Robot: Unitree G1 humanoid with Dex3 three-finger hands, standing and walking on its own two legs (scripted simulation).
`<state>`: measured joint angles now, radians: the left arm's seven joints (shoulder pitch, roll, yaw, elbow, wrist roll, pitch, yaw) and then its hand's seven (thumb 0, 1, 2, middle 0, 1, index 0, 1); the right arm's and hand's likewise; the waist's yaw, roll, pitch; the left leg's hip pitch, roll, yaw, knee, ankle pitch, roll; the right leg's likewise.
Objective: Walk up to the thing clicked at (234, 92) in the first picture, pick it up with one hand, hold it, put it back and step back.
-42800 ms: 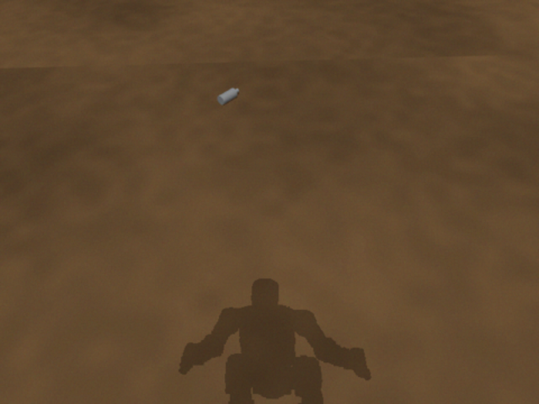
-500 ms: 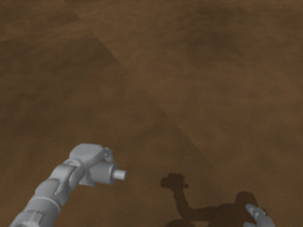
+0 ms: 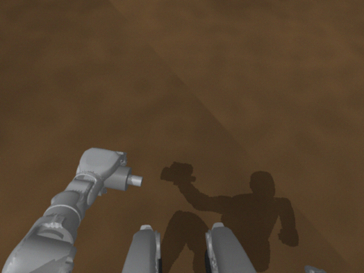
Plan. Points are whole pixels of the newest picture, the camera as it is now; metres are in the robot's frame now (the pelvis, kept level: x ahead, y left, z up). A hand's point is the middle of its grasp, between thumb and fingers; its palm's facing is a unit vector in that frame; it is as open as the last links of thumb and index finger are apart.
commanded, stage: crouch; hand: left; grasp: from above
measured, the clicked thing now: (111, 176) +0.37 +0.19 -0.15
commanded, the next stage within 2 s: lower in 1.38 s
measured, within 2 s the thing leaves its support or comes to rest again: neither
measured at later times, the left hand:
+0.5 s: hand (126, 181) +0.41 +0.19 -0.34, palm faces -0.46 +0.08 -0.89, open 9.3 cm
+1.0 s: hand (133, 182) +0.44 +0.18 -0.44, palm faces -0.48 +0.07 -0.88, open 9.3 cm
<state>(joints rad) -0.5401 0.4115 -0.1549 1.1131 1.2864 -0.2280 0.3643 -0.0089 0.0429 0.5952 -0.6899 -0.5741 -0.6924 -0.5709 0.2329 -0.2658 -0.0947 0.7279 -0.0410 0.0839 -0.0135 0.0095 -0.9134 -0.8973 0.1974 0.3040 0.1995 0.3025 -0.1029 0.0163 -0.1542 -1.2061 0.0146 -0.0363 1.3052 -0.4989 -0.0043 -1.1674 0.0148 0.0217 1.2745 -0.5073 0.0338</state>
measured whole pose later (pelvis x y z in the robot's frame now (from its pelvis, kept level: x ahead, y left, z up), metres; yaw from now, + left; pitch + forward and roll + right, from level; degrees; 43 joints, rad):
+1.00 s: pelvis -0.03 -0.01 -0.25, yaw -4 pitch +38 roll -6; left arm -0.89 0.59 0.00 1.36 1.34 -0.25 0.41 -0.01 0.10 0.44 -0.80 -0.37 -0.80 -0.37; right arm 0.18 -0.23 -0.02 0.74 -0.14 -0.02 0.11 0.01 -0.93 -0.90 0.20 0.30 0.20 0.30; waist -0.24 0.00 -0.12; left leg -2.17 0.01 -0.11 2.20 -0.69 -0.03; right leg -2.12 0.05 -0.03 2.15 -0.71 0.04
